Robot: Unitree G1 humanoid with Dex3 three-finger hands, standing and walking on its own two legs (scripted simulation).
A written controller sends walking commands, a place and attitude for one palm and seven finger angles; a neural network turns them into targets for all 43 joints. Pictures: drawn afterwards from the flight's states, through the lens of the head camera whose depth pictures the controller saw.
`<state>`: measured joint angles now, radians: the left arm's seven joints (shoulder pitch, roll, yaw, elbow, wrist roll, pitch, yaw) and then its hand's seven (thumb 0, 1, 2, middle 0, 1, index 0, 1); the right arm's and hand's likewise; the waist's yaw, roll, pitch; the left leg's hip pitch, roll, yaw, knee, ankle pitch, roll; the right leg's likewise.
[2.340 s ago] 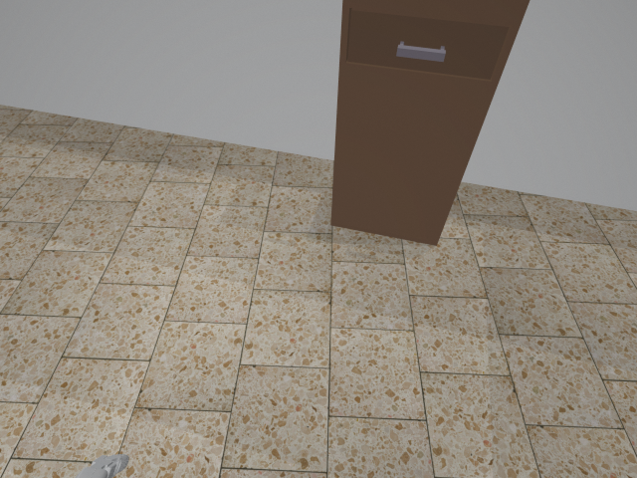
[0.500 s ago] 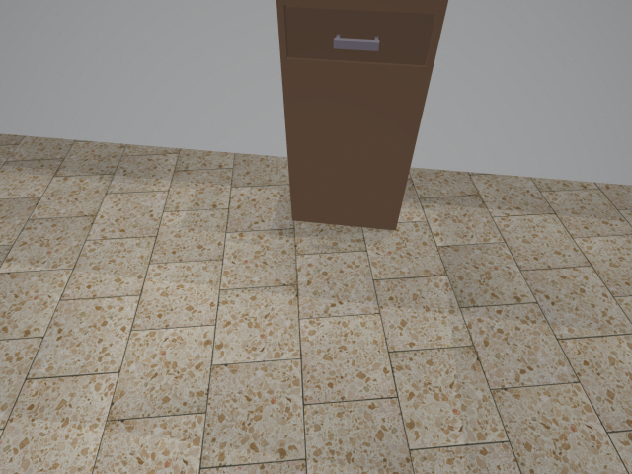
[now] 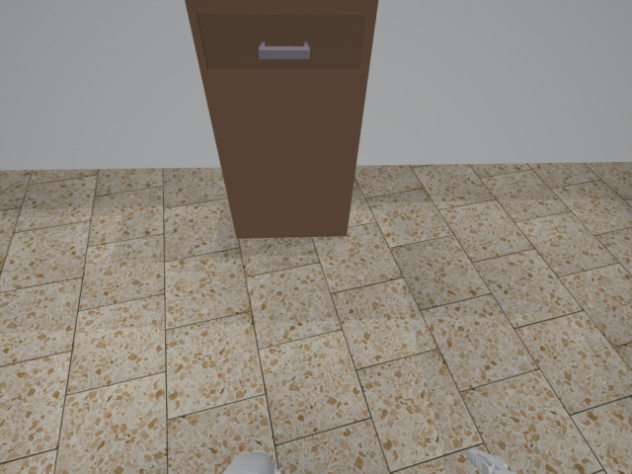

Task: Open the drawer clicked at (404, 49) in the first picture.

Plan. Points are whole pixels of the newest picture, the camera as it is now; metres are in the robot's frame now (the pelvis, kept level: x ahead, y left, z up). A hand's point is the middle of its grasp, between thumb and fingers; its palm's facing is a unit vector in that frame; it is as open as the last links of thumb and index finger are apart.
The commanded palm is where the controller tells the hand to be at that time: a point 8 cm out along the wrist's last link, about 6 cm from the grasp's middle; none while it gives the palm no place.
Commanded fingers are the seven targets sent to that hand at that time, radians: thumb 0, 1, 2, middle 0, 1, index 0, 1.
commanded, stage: walk to a spot facing it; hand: left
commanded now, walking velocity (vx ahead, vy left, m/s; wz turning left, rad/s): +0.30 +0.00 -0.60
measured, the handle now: (284, 48) +1.04 +0.23 +0.03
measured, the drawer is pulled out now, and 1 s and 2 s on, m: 0.00 0.00 0.00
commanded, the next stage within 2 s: turn to face it in 0.56 s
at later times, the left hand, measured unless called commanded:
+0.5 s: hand (288, 308) +0.41 +0.11 -0.15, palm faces -0.44 -0.87 -0.24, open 7.4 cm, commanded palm none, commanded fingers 0.00 0.90 0.90 -0.20 -0.30 -0.20 -0.30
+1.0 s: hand (280, 309) +0.41 +0.13 -0.18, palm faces -0.35 -0.93 -0.15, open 7.3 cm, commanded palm none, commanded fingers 0.00 0.90 0.90 -0.20 -0.30 -0.20 -0.30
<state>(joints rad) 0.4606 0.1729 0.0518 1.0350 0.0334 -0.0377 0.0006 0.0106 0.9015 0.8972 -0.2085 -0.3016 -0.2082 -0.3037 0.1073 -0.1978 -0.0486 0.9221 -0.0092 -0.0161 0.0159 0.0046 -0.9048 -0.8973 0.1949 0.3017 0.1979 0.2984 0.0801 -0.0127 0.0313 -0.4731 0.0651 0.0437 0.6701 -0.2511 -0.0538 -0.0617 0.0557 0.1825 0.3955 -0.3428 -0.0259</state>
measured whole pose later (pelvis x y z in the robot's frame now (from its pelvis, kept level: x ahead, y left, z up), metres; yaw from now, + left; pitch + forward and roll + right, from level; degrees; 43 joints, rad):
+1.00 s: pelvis +0.28 -0.01 +0.00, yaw -23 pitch +0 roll -2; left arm 0.21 0.20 0.05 1.00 0.02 0.03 0.01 0.01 0.91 0.90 -0.20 -0.30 -0.20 -0.30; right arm 0.24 -0.16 -0.01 0.99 -0.02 0.00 -0.02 -0.01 -0.94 -0.90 0.20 0.30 0.20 0.30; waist 0.00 -0.03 0.00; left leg -0.32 0.03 0.05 0.52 -0.21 0.04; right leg -0.34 -0.02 -0.04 0.85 -0.45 0.03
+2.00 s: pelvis +0.25 -0.02 +0.00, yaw +4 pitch -1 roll -1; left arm 0.23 0.26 0.06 0.98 0.02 0.05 0.01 0.01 0.91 0.90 -0.20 -0.30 -0.20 -0.30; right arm 0.13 -0.18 -0.02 0.95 -0.02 0.02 -0.01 0.00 -0.90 -0.90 0.20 0.30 0.20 0.30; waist 0.02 -0.03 0.08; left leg -0.21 0.00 0.05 0.47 -0.25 0.04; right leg -0.41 -0.09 -0.04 0.94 -0.45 0.07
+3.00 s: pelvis +0.50 +0.00 +0.00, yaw +4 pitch -1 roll +1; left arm 0.13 0.19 0.06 1.02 0.03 0.00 -0.02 0.01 0.91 0.90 -0.20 -0.30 -0.20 -0.30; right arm 0.40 -0.10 -0.05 1.13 -0.03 -0.03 -0.01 0.00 -0.91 -0.90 0.20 0.30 0.20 0.30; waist -0.06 0.00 0.05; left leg -0.04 0.09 0.23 0.41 -0.33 -0.04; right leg -0.44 -0.11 -0.10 0.64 -0.21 0.02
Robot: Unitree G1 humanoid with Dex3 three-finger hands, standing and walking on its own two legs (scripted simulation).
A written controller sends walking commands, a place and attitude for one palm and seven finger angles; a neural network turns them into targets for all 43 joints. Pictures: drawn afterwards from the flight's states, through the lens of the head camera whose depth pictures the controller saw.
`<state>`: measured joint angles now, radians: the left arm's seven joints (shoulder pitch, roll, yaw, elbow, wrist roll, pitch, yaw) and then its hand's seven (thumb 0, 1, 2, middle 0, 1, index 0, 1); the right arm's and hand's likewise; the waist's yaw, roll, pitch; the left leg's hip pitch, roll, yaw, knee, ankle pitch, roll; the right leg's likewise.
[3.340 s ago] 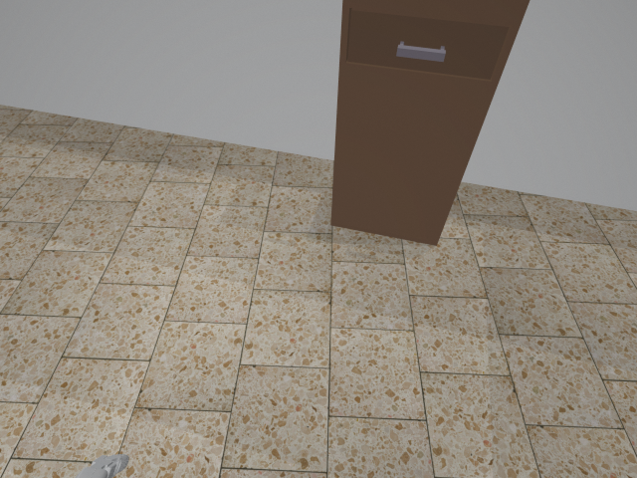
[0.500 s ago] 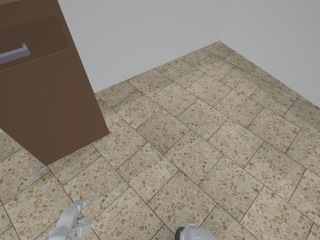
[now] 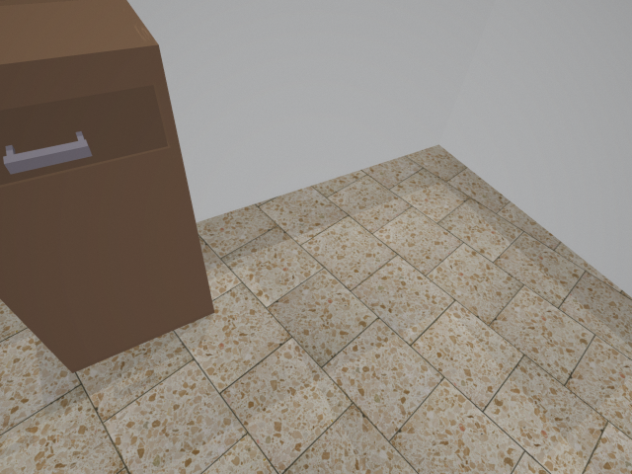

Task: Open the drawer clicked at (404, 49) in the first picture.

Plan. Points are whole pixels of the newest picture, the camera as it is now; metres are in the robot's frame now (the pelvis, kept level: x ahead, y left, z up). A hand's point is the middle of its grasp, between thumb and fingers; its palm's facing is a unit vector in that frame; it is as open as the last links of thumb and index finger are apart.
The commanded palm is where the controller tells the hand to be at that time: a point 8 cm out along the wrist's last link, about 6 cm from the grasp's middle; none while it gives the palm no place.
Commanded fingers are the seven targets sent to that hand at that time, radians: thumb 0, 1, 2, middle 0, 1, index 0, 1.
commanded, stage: turn to face it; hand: left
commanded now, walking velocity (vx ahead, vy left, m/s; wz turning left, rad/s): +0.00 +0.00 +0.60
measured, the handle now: (48, 149) +0.60 +0.52 +0.03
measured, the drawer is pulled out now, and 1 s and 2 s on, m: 0.00 0.00 0.00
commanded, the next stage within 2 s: take the last steps up to it in 0.82 s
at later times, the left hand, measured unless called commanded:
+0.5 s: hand out of the picture +0.02 +0.16 -0.15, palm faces +0.29 -0.92 -0.28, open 7.4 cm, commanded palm none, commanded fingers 0.00 0.90 0.90 -0.20 -0.30 -0.20 -0.30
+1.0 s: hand out of the picture -0.09 +0.20 -0.17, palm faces +0.49 -0.84 -0.25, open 7.4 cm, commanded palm none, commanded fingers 0.00 0.90 0.90 -0.20 -0.30 -0.20 -0.30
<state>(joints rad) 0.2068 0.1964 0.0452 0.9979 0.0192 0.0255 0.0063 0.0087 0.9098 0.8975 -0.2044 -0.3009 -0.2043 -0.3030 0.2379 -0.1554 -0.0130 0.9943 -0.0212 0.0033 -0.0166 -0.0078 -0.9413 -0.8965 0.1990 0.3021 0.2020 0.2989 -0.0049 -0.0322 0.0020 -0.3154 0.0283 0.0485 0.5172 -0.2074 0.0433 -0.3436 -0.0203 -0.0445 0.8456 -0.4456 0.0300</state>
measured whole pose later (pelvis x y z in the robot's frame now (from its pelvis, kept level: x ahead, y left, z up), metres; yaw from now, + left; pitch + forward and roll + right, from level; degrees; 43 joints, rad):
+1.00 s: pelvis -0.03 -0.01 +0.00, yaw +27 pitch -1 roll -1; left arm 0.23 0.26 0.06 0.98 0.02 0.05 0.01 0.01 0.91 0.90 -0.20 -0.30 -0.20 -0.30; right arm 0.13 -0.18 -0.02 0.95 -0.02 0.02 -0.01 0.00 -0.90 -0.90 0.20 0.30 0.20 0.30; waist 0.02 -0.03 0.08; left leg -0.21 0.00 0.05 0.47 -0.25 0.04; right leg -0.41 -0.09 -0.04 0.94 -0.45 0.07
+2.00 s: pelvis +0.20 +0.10 +0.00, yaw +27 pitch -1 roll +1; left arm 0.13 0.19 0.06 1.02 0.03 0.00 -0.02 0.01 0.91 0.90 -0.20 -0.30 -0.20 -0.30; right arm 0.40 -0.10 -0.05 1.13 -0.03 -0.03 -0.01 0.00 -0.91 -0.90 0.20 0.30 0.20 0.30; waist -0.06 0.00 0.05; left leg -0.04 0.09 0.23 0.41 -0.33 -0.04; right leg -0.44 -0.11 -0.10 0.64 -0.21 0.02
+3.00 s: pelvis +0.17 +0.10 +0.01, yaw +27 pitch -2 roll +1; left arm 0.28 0.13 -0.01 1.14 0.01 0.00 0.03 0.01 0.91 0.90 -0.20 -0.30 -0.20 -0.30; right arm 0.25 -0.17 -0.01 1.14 0.00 0.01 -0.02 0.00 -0.92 -0.90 0.20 0.30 0.20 0.30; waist -0.01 0.01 0.03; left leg -0.19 0.01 0.08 0.38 -0.16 0.01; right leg -0.14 -0.02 -0.03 0.42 -0.25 0.00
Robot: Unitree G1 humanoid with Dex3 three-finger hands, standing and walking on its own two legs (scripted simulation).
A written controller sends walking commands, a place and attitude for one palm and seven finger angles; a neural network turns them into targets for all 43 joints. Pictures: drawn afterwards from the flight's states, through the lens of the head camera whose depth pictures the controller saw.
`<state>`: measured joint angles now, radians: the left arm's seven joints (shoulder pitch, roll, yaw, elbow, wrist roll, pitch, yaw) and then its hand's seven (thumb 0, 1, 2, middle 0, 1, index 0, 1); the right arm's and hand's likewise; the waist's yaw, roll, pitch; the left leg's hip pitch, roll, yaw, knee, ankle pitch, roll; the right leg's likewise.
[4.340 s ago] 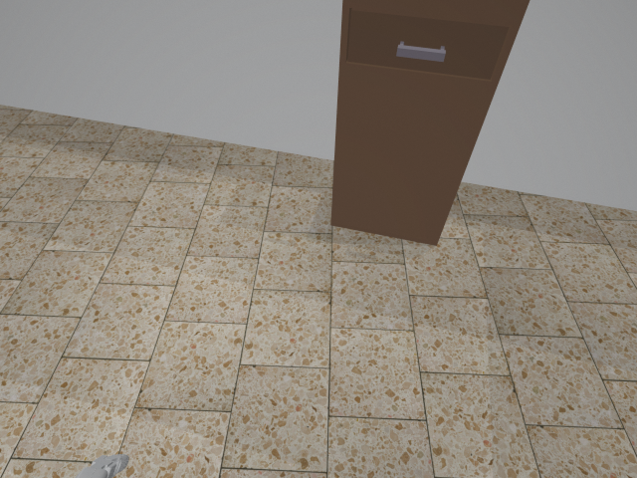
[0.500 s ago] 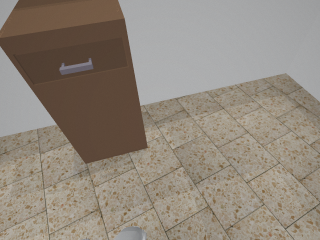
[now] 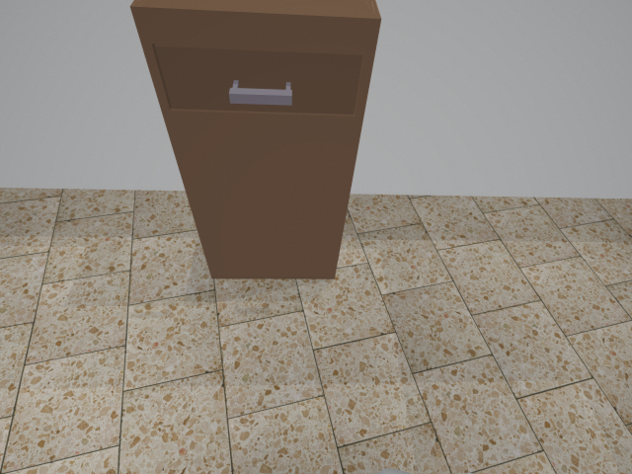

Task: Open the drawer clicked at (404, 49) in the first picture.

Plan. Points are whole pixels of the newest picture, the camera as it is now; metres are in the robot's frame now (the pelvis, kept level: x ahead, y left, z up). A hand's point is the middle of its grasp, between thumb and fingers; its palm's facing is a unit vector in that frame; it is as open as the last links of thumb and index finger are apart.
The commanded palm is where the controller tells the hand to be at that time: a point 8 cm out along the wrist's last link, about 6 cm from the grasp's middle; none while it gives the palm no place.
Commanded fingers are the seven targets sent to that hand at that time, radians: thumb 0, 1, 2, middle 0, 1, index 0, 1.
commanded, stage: take the last steps up to it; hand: left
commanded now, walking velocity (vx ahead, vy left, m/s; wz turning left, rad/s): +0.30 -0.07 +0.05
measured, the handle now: (261, 91) +0.80 +0.18 +0.02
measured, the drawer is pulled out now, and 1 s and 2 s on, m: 0.00 0.00 0.00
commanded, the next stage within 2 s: come to a stop and stand still in 0.88 s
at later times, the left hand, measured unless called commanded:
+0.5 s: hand out of the picture -0.01 +0.13 -0.18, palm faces +0.15 -0.98 -0.11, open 7.4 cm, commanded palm none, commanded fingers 0.00 0.90 0.90 -0.20 -0.30 -0.20 -0.30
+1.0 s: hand (226, 327) +0.36 +0.18 -0.16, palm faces -0.04 -0.98 -0.21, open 7.4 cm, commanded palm none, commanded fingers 0.00 0.90 0.90 -0.20 -0.30 -0.20 -0.30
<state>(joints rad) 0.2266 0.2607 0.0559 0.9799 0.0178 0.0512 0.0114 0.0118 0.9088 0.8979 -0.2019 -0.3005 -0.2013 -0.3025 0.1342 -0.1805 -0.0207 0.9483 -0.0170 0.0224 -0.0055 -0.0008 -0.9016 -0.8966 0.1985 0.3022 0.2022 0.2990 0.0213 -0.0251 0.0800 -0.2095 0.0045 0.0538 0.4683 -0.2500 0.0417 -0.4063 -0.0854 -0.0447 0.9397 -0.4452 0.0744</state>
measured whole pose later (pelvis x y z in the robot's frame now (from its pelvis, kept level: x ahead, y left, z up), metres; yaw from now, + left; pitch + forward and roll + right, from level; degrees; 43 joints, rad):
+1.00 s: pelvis +0.25 +0.00 +0.00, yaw -1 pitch -1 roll +1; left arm 0.13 0.19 0.06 1.02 0.03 0.00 -0.02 0.01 0.91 0.90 -0.20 -0.30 -0.20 -0.30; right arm 0.40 -0.10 -0.05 1.13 -0.03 -0.03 -0.01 0.00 -0.91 -0.90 0.20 0.30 0.20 0.30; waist -0.06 0.00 0.05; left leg -0.04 0.09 0.23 0.41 -0.33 -0.04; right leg -0.44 -0.11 -0.10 0.64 -0.21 0.02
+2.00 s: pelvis +0.23 +0.01 +0.00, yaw +0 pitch -2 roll +1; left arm 0.28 0.13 -0.01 1.14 0.01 0.00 0.03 0.01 0.91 0.90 -0.20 -0.30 -0.20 -0.30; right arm 0.25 -0.17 -0.01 1.14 0.00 0.01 -0.02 0.00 -0.92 -0.90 0.20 0.30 0.20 0.30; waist -0.01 0.01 0.03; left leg -0.19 0.01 0.08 0.38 -0.16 0.01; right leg -0.14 -0.02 -0.03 0.42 -0.25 0.00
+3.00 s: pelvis +0.22 +0.03 +0.00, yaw +1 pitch -1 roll +0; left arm 0.35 0.17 -0.01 1.06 0.03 0.00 0.03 0.01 0.91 0.90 -0.20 -0.30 -0.20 -0.30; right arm 0.29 -0.16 0.01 1.06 -0.01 -0.01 -0.02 0.00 -0.91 -0.90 0.20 0.30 0.20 0.30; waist 0.00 -0.03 0.00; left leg -0.26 -0.01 0.07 0.47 -0.19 0.05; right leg -0.19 -0.04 -0.05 0.48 -0.26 0.02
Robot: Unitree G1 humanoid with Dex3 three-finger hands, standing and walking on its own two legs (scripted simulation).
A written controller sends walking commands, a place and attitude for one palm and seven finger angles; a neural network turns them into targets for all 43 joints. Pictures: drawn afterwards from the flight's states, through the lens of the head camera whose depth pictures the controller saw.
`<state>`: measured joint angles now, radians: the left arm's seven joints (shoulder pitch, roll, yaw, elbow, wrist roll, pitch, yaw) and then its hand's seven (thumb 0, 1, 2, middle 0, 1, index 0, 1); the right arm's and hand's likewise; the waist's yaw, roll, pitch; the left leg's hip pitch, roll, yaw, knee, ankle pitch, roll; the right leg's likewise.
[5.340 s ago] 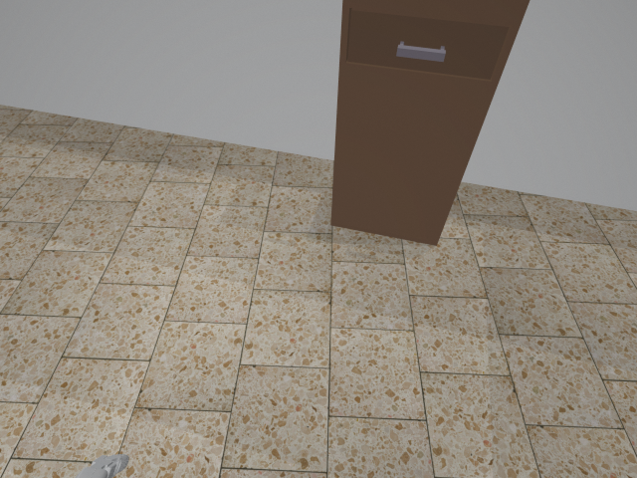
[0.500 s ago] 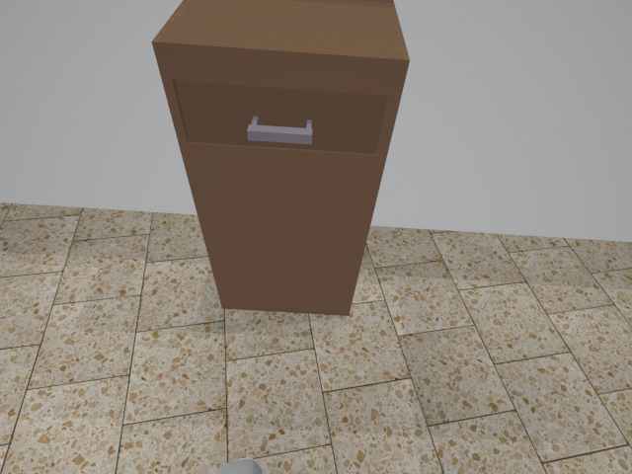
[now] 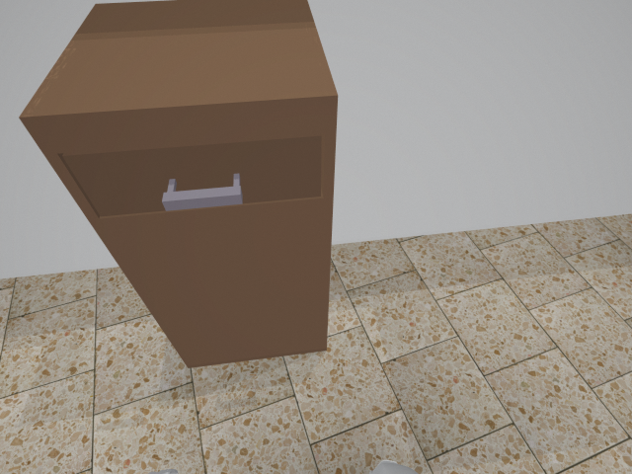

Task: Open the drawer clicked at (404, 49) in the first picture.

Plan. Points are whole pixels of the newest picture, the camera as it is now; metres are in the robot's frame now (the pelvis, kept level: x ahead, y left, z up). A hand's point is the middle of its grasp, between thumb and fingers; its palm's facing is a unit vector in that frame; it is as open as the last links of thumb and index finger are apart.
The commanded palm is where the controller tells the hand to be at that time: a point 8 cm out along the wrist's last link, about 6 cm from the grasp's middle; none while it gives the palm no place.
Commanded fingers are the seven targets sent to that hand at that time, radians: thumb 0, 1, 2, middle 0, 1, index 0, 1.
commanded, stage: come to a stop and stand still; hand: left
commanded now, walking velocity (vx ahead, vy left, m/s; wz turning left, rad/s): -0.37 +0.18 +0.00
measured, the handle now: (204, 190) +0.55 +0.19 +0.03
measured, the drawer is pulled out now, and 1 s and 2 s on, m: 0.00 0.00 0.00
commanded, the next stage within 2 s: look again from close up in 1.24 s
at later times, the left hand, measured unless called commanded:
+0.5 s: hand out of the picture +0.08 +0.21 -0.18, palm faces +0.09 -0.97 -0.24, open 7.3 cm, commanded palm none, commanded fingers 0.00 0.90 0.90 -0.20 -0.30 -0.20 -0.30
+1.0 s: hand out of the picture -0.03 +0.17 -0.17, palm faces +0.02 -0.98 -0.18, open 7.4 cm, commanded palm none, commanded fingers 0.00 0.90 0.90 -0.20 -0.30 -0.20 -0.30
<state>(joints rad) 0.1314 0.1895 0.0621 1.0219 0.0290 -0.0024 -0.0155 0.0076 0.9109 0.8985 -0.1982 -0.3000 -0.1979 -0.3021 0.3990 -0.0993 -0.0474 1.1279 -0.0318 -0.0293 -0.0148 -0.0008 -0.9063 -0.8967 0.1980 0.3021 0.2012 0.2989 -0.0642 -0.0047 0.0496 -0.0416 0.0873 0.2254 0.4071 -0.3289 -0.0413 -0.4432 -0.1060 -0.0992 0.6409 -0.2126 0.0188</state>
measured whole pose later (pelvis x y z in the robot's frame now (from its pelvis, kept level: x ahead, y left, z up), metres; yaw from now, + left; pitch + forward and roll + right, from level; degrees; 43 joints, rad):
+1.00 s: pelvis -0.02 +0.01 +0.01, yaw +1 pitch -2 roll +1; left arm 0.28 0.13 -0.01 1.14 0.01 0.00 0.03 0.01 0.91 0.90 -0.20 -0.30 -0.20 -0.30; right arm 0.25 -0.17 -0.01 1.14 0.00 0.01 -0.02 0.00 -0.92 -0.90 0.20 0.30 0.20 0.30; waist -0.01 0.01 0.03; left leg -0.19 0.01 0.08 0.38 -0.16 0.01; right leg -0.14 -0.02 -0.03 0.42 -0.25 0.00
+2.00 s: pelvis -0.03 +0.03 +0.00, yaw +2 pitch -1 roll +0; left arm 0.35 0.17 -0.01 1.06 0.03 0.00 0.03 0.01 0.91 0.90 -0.20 -0.30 -0.20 -0.30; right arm 0.29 -0.16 0.01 1.06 -0.01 -0.01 -0.02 0.00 -0.91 -0.90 0.20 0.30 0.20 0.30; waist 0.00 -0.03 0.00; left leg -0.26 -0.01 0.07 0.47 -0.19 0.05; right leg -0.19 -0.04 -0.05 0.48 -0.26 0.02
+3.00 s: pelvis +0.05 -0.07 +0.00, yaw +6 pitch -1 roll +0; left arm 0.30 0.14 0.03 1.01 0.03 0.00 0.04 0.02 0.92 0.90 -0.21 -0.30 -0.21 -0.30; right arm 0.20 -0.16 -0.03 1.00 0.00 0.03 -0.02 0.00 -0.92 -0.90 0.19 0.30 0.20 0.30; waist 0.03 -0.04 0.05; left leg -0.34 -0.02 0.10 0.61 -0.33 -0.02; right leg -0.25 -0.03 -0.11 0.50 -0.24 -0.03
